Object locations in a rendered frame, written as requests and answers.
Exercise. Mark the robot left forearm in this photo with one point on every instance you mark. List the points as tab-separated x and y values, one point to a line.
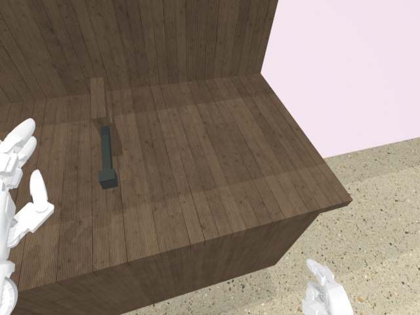
8	289

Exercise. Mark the counter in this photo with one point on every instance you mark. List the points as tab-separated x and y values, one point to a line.
216	179

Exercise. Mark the tap lever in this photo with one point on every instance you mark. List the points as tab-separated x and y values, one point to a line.
107	177

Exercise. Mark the right robot hand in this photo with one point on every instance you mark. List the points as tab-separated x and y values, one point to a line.
332	300

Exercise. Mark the left robot hand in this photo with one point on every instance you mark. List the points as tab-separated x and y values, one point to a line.
15	150

